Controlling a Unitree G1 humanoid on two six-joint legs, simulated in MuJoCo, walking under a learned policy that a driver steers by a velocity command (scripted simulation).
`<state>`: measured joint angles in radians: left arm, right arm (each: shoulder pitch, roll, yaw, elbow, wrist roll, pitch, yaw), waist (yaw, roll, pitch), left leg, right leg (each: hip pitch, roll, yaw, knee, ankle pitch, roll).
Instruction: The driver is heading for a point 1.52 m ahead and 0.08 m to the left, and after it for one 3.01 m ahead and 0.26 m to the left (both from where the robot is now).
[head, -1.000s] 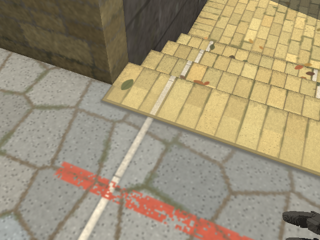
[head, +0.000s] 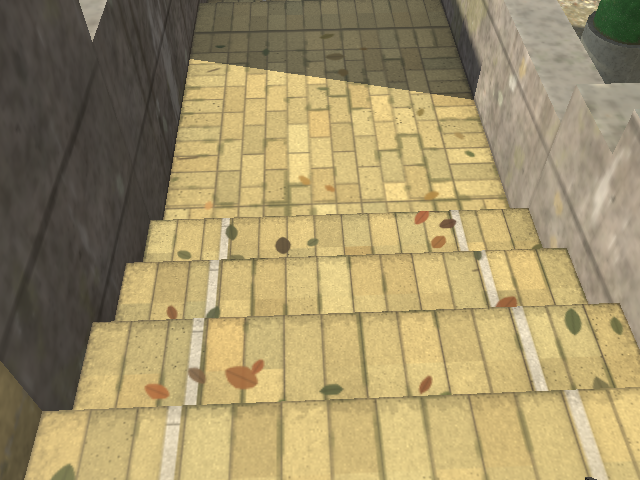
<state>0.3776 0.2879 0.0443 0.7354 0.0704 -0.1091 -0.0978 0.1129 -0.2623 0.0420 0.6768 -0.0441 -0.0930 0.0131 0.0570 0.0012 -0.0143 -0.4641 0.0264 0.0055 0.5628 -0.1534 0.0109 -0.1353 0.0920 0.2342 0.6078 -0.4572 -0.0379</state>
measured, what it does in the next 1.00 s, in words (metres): walks ahead: right foot, then left foot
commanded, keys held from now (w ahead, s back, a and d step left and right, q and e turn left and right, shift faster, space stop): w+e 0.20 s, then w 0.18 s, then w+q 0.18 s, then q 0.44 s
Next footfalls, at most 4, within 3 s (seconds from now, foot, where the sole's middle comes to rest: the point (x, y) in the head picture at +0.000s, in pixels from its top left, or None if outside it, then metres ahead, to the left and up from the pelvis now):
0.48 right None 0.40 -0.16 -0.76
0.90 left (324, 442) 0.56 0.06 -0.76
1.40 right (433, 460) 0.53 -0.17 -0.76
1.78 left None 0.42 0.07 -0.76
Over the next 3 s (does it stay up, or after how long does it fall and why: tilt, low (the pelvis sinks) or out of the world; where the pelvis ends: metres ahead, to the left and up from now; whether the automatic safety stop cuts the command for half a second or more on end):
stays up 0.80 -0.07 -0.15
